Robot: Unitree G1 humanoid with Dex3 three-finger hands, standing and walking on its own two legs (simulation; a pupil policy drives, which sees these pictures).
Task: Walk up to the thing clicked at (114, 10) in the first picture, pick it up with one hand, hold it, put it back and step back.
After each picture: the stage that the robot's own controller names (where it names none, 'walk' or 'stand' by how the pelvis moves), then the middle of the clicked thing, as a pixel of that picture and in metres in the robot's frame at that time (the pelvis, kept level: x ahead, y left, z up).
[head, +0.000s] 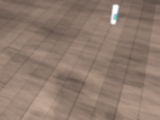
stand; (114, 14) +1.91 -0.41 -0.65
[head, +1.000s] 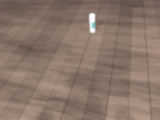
walk; (92, 23) +1.83 +0.02 -0.63
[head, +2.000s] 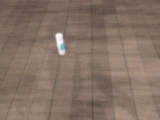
walk; (60, 44) +1.27 +0.32 -0.65
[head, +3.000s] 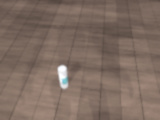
walk; (63, 77) +0.82 +0.23 -0.64
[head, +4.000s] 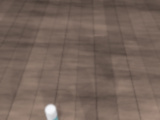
walk; (52, 116) +0.48 +0.21 -0.63
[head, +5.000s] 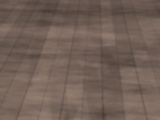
stand; out of the picture +0.37 +0.22 -0.65
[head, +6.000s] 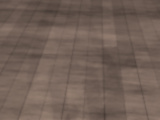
stand; out of the picture +0.38 +0.20 -0.66
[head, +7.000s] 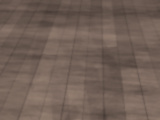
stand; out of the picture +0.38 +0.22 -0.66
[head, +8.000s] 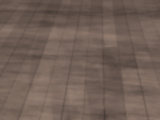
stand; out of the picture +0.37 +0.22 -0.66
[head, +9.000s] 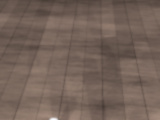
go down; out of the picture +0.37 +0.22 -0.65
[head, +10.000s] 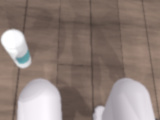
go down; (19, 52) +0.46 +0.25 -0.23
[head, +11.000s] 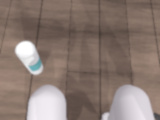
close in; (31, 60) +0.45 +0.24 -0.27
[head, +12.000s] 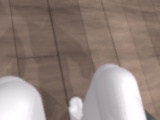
close in; out of the picture +0.44 +0.29 -0.16
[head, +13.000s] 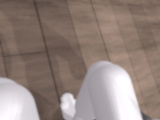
close; out of the picture +0.43 +0.30 -0.16
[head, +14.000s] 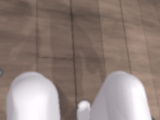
lift; out of the picture +0.34 +0.29 -0.13
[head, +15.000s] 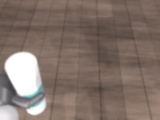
lift; (30, 88) +0.32 +0.18 +0.04
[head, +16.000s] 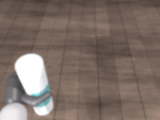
hold; (37, 89) +0.33 +0.17 +0.04
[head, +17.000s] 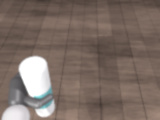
hold; (40, 90) +0.32 +0.16 +0.03
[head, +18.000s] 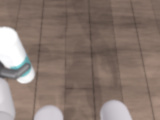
crouch; (16, 60) +0.42 +0.21 -0.04
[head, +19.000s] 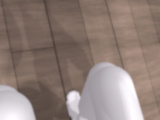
lower; out of the picture +0.46 +0.28 -0.16
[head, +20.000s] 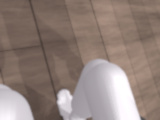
lower; out of the picture +0.45 +0.30 -0.16
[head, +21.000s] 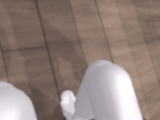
lower; out of the picture +0.44 +0.30 -0.16
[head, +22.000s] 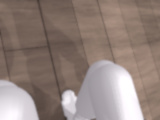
lower; out of the picture +0.43 +0.30 -0.16
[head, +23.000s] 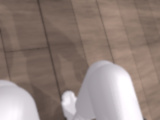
loosen; out of the picture +0.43 +0.29 -0.16
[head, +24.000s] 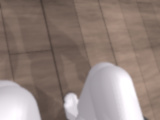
withdraw; out of the picture +0.43 +0.28 -0.17
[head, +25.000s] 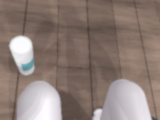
walk; (24, 58) +0.45 +0.23 -0.22
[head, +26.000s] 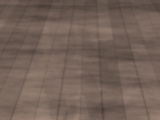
stand; out of the picture +0.37 +0.19 -0.59
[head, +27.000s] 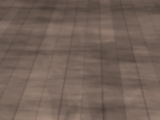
stand; out of the picture +0.39 +0.20 -0.60
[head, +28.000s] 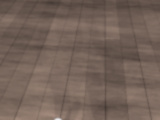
stand; out of the picture +0.38 +0.18 -0.61
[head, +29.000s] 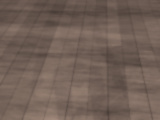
walk; out of the picture +0.40 +0.18 -0.66
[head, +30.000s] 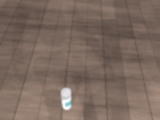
walk; (66, 99) +0.52 +0.11 -0.63
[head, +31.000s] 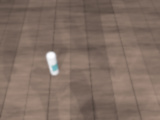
walk; (52, 64) +0.80 +0.26 -0.62
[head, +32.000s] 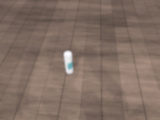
stand; (68, 63) +1.01 +0.20 -0.64
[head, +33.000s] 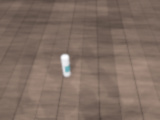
stand; (65, 66) +1.00 +0.20 -0.66
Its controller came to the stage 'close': yes
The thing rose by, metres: 0.68
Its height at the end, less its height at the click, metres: +0.00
